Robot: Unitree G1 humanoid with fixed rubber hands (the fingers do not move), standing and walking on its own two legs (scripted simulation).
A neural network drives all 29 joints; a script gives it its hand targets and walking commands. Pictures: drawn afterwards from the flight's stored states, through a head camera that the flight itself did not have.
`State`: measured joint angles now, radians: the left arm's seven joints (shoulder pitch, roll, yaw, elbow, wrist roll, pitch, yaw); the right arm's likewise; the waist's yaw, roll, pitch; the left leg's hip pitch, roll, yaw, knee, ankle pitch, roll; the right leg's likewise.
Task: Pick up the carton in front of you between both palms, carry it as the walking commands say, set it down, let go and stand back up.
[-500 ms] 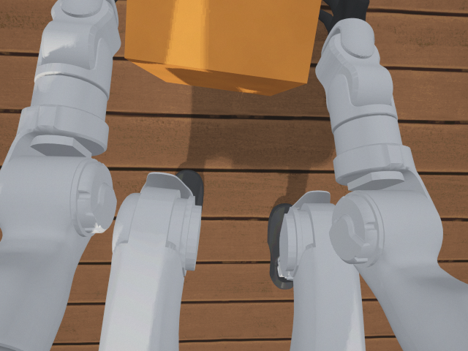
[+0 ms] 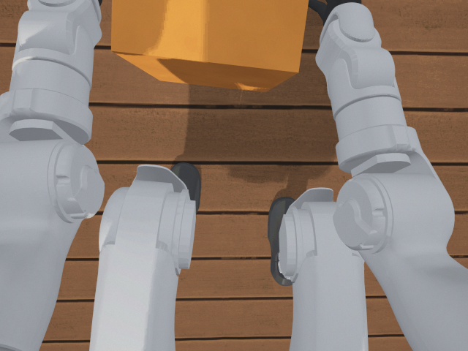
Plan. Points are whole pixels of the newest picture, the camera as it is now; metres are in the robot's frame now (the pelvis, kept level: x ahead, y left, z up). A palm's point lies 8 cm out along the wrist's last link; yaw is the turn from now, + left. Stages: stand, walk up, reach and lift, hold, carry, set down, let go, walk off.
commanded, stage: set down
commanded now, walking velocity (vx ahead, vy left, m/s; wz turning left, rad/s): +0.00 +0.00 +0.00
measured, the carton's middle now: (216, 7) +0.55 +0.12 -0.24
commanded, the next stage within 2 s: let go in 1.80 s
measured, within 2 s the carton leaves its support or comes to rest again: neither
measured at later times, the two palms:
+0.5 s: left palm out of the picture +0.52 +0.27 -0.17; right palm (342, 6) +0.56 -0.04 -0.17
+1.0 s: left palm out of the picture +0.53 +0.31 -0.10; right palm out of the picture +0.57 -0.06 -0.10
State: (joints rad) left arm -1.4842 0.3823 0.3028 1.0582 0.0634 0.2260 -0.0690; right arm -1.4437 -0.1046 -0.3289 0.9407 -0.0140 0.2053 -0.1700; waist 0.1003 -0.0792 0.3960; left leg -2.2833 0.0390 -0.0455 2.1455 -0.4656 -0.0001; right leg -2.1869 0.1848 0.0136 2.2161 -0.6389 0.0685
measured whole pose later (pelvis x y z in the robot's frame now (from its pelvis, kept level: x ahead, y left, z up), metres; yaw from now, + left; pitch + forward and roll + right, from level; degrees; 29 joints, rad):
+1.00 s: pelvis +0.01 +0.00 +0.03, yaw +2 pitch +36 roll -3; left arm -1.44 0.51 0.20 1.04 -0.13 0.13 -0.03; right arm -1.38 -0.21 -0.15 0.84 0.12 0.19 -0.21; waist 0.06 -0.06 0.33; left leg -2.22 0.00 -0.05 2.06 -0.47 0.00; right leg -2.10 0.13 0.01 2.13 -0.67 0.06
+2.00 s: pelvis +0.05 +0.02 +0.29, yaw +4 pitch +44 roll -3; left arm -1.01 0.34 0.34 0.85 0.13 0.16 -0.10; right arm -0.93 -0.12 -0.27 0.68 -0.09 0.19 -0.09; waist 0.02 -0.02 -0.04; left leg -1.54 -0.03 -0.04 1.02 -0.24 0.02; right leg -1.44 0.05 0.06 1.06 -0.38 0.05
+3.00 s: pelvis +0.14 +0.00 +0.40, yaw +7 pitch -4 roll +1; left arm 0.22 0.22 0.05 0.41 0.01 0.13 -0.08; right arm 0.21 -0.20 -0.03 0.43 -0.01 0.11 0.06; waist 0.00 -0.03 0.11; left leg -0.14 -0.03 -0.04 0.42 -0.21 -0.01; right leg -0.05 0.02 0.07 0.46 -0.33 -0.02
